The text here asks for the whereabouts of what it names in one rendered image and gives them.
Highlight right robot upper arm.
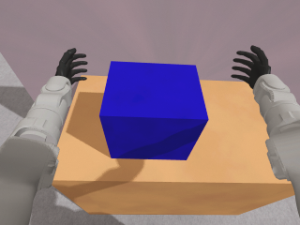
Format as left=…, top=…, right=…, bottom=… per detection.
left=265, top=129, right=300, bottom=217

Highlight pedestal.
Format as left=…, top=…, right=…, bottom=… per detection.
left=52, top=75, right=295, bottom=216

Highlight left robot hand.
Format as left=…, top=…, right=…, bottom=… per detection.
left=55, top=48, right=88, bottom=85

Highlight carton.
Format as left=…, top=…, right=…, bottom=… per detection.
left=99, top=61, right=209, bottom=160

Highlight left robot upper arm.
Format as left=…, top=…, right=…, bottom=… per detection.
left=0, top=136, right=60, bottom=225

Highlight robot right forearm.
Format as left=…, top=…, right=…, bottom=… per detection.
left=252, top=74, right=300, bottom=139

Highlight robot left forearm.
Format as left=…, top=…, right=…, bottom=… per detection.
left=0, top=76, right=72, bottom=156

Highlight right robot hand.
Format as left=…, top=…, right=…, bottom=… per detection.
left=231, top=45, right=271, bottom=89

